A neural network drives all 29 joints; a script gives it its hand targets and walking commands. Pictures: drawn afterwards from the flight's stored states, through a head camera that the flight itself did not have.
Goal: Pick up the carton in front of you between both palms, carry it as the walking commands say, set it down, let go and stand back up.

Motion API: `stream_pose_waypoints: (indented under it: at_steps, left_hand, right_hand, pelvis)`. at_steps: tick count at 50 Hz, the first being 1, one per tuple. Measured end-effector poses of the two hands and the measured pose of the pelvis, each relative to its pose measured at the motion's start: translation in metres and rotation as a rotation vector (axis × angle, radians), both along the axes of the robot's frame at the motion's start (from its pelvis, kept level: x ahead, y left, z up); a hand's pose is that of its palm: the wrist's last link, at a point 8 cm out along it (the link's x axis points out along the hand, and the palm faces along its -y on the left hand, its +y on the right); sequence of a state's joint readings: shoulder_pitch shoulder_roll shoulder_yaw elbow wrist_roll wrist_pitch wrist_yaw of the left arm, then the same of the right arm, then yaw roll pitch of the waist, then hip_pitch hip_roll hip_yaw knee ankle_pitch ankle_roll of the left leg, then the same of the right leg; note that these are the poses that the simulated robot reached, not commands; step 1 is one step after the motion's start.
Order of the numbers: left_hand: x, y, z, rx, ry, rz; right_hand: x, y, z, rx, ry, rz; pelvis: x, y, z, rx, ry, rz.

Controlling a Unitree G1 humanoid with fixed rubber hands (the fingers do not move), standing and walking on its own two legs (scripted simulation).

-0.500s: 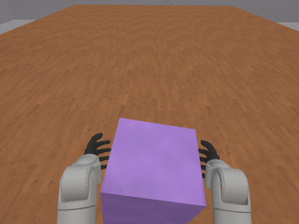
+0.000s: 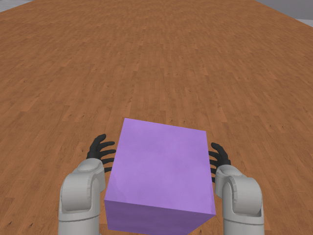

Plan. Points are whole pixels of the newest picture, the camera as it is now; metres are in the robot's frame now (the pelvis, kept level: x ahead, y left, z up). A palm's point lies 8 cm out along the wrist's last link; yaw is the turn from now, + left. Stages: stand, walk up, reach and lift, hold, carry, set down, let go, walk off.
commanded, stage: carry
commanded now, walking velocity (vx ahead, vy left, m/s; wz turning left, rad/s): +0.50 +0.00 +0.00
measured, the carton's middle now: (155, 182) +0.29 +0.01 +0.02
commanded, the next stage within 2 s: none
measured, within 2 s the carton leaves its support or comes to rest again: neither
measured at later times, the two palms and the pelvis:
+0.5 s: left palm (122, 102) +0.55 +0.12 +0.09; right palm (206, 111) +0.54 -0.17 +0.07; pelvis +0.27 -0.02 +0.01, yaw +1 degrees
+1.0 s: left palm (118, 86) +0.62 +0.15 +0.11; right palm (196, 92) +0.62 -0.14 +0.10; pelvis +0.35 +0.00 +0.01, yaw +1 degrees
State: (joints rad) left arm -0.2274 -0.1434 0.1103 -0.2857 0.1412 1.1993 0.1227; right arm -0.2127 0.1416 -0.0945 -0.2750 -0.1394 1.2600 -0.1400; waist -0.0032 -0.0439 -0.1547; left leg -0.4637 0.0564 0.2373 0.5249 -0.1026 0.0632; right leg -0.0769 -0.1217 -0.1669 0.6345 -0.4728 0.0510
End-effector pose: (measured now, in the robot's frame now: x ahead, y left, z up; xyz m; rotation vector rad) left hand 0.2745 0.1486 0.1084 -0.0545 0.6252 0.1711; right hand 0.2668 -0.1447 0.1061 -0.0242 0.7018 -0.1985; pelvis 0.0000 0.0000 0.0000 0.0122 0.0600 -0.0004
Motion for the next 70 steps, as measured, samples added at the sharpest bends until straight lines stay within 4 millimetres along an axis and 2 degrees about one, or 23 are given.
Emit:
stream_pose_waypoints:
  at_steps: [5, 11, 16, 19, 21, 24, 27, 36, 42, 49, 56, 70]
  left_hand:
    - [0.058, 0.003, -0.009, 0.004, 0.107, -0.033]
    - [0.130, 0.000, 0.005, -0.001, 0.080, -0.042]
    - [0.190, -0.008, 0.011, 0.010, 0.036, -0.016]
    - [0.227, -0.018, 0.003, 0.032, 0.028, -0.003]
    - [0.248, -0.023, -0.005, 0.063, 0.057, -0.009]
    - [0.268, -0.026, -0.016, 0.071, 0.122, -0.005]
    - [0.282, -0.024, -0.020, 0.064, 0.147, 0.003]
    - [0.331, -0.014, 0.001, 0.030, 0.033, 0.012]
    - [0.344, -0.007, 0.001, 0.033, 0.052, 0.010]
    - [0.348, 0.000, -0.001, 0.031, 0.063, 0.012]
    - [0.342, 0.003, -0.005, 0.035, 0.065, 0.012]
    - [0.310, 0.004, -0.014, 0.055, 0.088, 0.002]
  right_hand:
    - [0.049, 0.003, -0.009, 0.006, 0.109, -0.035]
    - [0.117, 0.000, 0.006, 0.009, 0.081, -0.048]
    - [0.185, -0.008, 0.008, 0.017, 0.039, -0.021]
    - [0.227, -0.018, -0.005, 0.030, 0.030, 0.000]
    - [0.250, -0.023, -0.017, 0.054, 0.054, -0.004]
    - [0.269, -0.025, -0.031, 0.065, 0.120, -0.003]
    - [0.284, -0.024, -0.034, 0.058, 0.145, 0.004]
    - [0.336, -0.014, -0.006, 0.030, 0.032, 0.010]
    - [0.350, -0.007, -0.004, 0.025, 0.050, 0.014]
    - [0.354, 0.000, -0.006, 0.025, 0.061, 0.014]
    - [0.348, 0.003, -0.012, 0.030, 0.063, 0.013]
    - [0.317, 0.005, -0.020, 0.017, 0.083, 0.031]
  pelvis:
    - [0.052, 0.011, 0.016, -0.020, 0.017, -0.024]
    - [0.118, 0.010, 0.028, -0.036, 0.023, -0.014]
    - [0.181, -0.003, 0.022, -0.027, 0.011, -0.012]
    - [0.224, -0.016, 0.008, -0.012, -0.009, 0.003]
    - [0.243, -0.020, 0.004, -0.031, -0.004, 0.009]
    - [0.263, -0.023, 0.009, -0.027, 0.004, 0.022]
    - [0.279, -0.024, 0.014, -0.017, 0.006, 0.026]
    - [0.327, -0.017, 0.012, -0.022, 0.017, 0.023]
    - [0.346, -0.010, 0.012, -0.022, 0.017, 0.021]
    - [0.350, -0.004, 0.011, -0.022, 0.013, 0.023]
    - [0.343, 0.000, 0.007, -0.024, 0.009, 0.026]
    - [0.319, 0.000, 0.008, -0.019, -0.021, 0.029]
